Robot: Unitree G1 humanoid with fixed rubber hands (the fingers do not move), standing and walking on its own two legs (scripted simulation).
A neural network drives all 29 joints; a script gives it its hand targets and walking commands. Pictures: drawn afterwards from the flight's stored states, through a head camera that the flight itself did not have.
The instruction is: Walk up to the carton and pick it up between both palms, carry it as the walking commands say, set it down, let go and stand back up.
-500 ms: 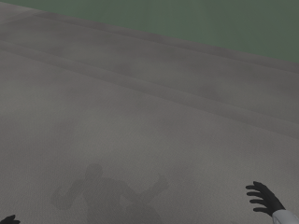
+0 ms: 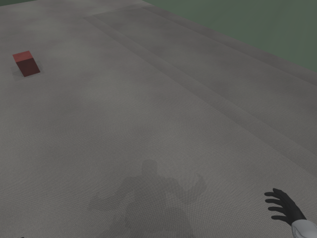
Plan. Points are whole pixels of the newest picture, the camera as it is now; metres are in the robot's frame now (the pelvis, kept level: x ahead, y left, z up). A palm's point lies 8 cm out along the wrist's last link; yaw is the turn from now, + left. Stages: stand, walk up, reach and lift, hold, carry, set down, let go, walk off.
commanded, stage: walk up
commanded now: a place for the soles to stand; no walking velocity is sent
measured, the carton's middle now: (26, 63) +1.85 +1.57 -0.66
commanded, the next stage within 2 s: none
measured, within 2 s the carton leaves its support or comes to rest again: neither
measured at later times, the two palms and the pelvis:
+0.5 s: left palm out of the picture +0.10 +0.44 -0.03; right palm (201, 111) +0.57 -0.13 -0.03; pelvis +0.24 +0.08 +0.01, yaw +21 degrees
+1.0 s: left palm out of the picture +0.34 +0.57 -0.03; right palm (167, 92) +0.75 +0.00 -0.09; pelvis +0.47 +0.21 +0.01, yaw +34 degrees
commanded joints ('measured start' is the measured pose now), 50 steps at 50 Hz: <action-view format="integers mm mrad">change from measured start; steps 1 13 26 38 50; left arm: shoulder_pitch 13 17 -43 75 39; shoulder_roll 243 252 183 185 282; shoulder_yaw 50 80 41 39 64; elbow -48 -83 -58 -9 -37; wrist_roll -15 23 -10 1 8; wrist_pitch -13 -57 -15 -7 -34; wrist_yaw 2 33 6 -19 4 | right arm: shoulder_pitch -12 3 221 -2 -25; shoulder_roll -256 -180 -242 -239 -167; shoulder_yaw -64 -32 -62 -49 -11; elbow -68 -44 62 -50 7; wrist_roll -3 -28 -24 -9 -21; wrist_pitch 3 -41 -36 -53 -62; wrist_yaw -17 5 -7 -47 -23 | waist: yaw -53 46 -180 -24 26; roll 102 -151 52 255 -181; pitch -12 -43 -150 -53 33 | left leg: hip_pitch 158 -510 516 -19 -313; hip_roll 204 117 17 227 157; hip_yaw -379 -112 17 -277 -78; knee -412 340 -74 -301 164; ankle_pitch -316 -148 -157 -335 -57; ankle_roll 166 -40 91 203 -48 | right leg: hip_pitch -227 404 -157 -39 174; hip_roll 42 -260 -31 43 -211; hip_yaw -20 277 -266 -25 104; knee -150 -817 -197 -343 -847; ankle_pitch -2 -77 406 112 -47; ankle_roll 13 -234 -94 -4 -218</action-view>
